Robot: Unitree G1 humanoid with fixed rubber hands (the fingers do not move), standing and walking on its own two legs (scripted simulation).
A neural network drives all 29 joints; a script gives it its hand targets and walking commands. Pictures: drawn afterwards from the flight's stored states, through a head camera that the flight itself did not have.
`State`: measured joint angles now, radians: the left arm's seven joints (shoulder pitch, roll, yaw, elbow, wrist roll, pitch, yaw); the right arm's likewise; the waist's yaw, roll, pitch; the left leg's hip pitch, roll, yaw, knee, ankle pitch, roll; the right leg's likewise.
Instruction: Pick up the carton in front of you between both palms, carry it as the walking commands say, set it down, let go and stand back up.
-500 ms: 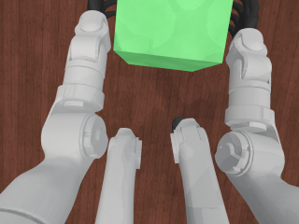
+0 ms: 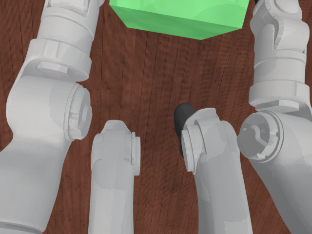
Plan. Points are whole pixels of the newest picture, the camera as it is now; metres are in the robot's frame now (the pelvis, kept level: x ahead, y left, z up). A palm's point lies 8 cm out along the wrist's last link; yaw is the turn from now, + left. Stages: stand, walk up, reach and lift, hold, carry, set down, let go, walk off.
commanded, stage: set down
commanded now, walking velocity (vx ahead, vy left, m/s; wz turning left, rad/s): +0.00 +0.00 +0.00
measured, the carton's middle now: out of the picture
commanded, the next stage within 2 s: none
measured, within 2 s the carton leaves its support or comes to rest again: rests again in 0.24 s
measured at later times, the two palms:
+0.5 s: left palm out of the picture +0.58 +0.05 -0.19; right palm out of the picture +0.50 -0.25 -0.19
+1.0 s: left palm out of the picture +0.58 +0.06 -0.20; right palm out of the picture +0.50 -0.25 -0.20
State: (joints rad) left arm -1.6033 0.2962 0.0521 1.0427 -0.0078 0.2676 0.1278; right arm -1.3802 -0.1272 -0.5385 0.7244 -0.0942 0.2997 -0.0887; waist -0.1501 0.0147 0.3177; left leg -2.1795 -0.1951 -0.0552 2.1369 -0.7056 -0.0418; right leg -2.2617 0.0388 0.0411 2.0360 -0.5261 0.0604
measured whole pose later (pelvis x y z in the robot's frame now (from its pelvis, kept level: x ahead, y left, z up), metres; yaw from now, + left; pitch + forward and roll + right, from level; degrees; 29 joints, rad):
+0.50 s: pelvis -0.01 +0.01 -0.02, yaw +0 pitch +38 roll -3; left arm -1.67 0.28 0.11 1.14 0.05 0.23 0.08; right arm -1.43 -0.20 -0.58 0.87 -0.13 0.25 0.01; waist -0.16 0.03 0.41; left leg -2.18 -0.18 -0.03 2.21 -0.69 0.00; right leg -2.23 0.02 0.03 2.09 -0.53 0.08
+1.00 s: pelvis -0.01 +0.01 -0.03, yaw -1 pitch +35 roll -5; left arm -1.70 0.28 0.18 1.11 0.15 0.20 -0.01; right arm -1.50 -0.24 -0.64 0.96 -0.15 0.21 0.06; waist -0.14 0.00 0.51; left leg -2.15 -0.15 -0.03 2.26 -0.71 0.01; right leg -2.20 0.02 0.02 2.13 -0.54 0.08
